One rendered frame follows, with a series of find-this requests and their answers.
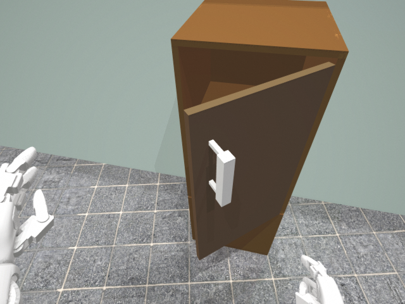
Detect cupboard door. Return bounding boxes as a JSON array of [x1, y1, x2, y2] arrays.
[[184, 62, 335, 260]]

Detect robot left forearm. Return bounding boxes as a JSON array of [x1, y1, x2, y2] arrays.
[[0, 263, 23, 304]]

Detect robot left hand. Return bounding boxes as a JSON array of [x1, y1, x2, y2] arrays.
[[0, 147, 54, 264]]

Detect robot right hand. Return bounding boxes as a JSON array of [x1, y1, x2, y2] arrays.
[[296, 255, 344, 304]]

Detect handle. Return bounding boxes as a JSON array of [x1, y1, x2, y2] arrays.
[[209, 140, 235, 207]]

